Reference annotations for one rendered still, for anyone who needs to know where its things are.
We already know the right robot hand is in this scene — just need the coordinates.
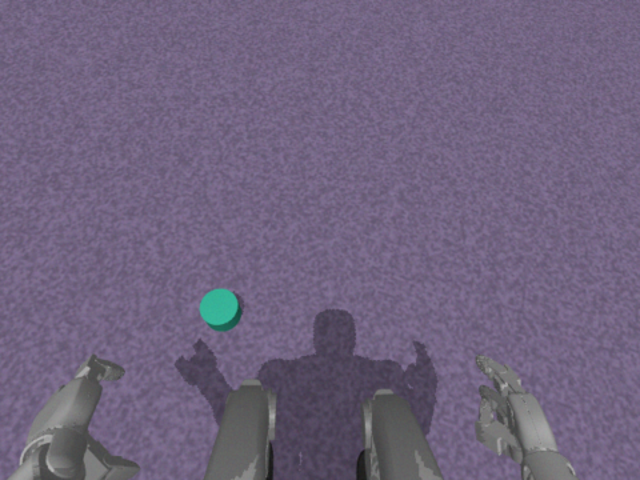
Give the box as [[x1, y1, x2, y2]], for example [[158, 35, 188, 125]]
[[475, 354, 559, 466]]

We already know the left robot hand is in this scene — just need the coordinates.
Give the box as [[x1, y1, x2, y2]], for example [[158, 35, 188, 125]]
[[25, 354, 140, 480]]

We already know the tin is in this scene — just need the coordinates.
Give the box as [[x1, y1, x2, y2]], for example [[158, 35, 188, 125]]
[[200, 289, 241, 332]]

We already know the right robot arm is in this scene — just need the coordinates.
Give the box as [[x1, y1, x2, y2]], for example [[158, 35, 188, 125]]
[[521, 451, 580, 480]]

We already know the left robot arm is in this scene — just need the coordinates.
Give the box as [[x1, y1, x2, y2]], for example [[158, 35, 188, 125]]
[[7, 428, 87, 480]]

